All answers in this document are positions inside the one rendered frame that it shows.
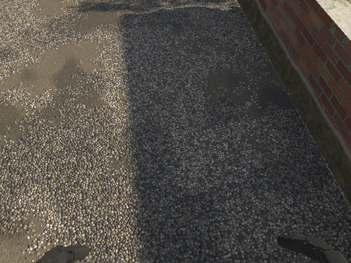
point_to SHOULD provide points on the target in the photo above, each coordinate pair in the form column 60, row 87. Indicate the robot left hand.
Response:
column 69, row 254

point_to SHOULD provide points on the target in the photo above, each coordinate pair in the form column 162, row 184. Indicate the robot right hand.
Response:
column 311, row 247

